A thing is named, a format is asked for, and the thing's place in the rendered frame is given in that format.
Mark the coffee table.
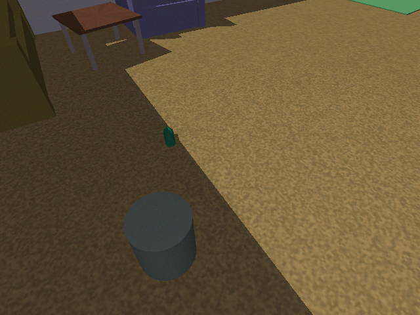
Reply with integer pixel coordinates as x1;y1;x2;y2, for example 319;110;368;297
52;2;145;70

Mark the sofa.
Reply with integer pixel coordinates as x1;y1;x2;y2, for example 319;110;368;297
0;0;56;133

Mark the armchair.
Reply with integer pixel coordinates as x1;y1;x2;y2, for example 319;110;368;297
115;0;205;39

